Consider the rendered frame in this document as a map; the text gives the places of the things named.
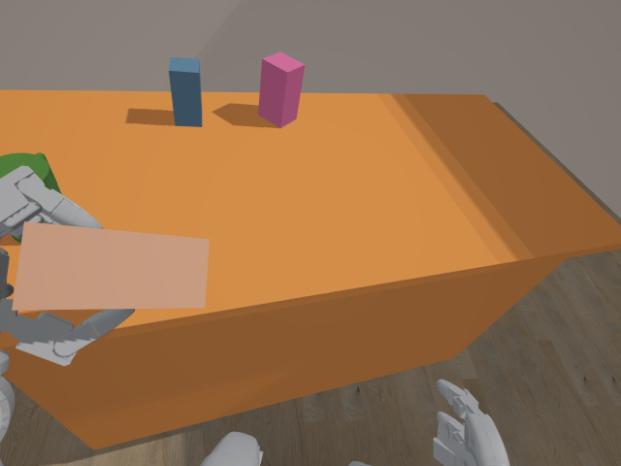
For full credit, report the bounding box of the robot left thigh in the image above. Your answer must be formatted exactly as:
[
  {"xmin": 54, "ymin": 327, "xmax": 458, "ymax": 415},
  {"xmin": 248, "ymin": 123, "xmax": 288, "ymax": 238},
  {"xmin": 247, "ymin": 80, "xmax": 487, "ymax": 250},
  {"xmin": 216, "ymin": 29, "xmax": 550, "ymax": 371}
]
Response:
[{"xmin": 200, "ymin": 432, "xmax": 263, "ymax": 466}]

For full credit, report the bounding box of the right robot hand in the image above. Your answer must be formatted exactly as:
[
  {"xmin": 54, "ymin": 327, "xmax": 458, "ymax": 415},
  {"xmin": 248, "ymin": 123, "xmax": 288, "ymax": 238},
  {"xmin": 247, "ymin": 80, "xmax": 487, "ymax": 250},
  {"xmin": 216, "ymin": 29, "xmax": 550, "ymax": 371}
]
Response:
[{"xmin": 433, "ymin": 380, "xmax": 510, "ymax": 466}]

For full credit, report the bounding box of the left robot hand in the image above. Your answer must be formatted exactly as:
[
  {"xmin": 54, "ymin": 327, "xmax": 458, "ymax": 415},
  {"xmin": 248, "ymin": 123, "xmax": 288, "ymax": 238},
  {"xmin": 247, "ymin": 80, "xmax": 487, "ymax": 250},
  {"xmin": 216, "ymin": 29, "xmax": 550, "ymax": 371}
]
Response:
[{"xmin": 0, "ymin": 166, "xmax": 135, "ymax": 366}]

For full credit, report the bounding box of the table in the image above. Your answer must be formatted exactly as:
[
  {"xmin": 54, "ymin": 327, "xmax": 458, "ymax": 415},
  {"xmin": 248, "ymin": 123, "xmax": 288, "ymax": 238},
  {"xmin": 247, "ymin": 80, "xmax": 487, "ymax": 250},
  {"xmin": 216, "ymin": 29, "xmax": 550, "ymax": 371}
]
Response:
[{"xmin": 0, "ymin": 90, "xmax": 621, "ymax": 450}]

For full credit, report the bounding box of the sponge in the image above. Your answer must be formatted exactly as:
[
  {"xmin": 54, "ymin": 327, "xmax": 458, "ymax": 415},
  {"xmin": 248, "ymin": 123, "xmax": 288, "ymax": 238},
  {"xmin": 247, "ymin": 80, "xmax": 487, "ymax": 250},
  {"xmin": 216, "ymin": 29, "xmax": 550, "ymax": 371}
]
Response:
[{"xmin": 12, "ymin": 221, "xmax": 210, "ymax": 311}]

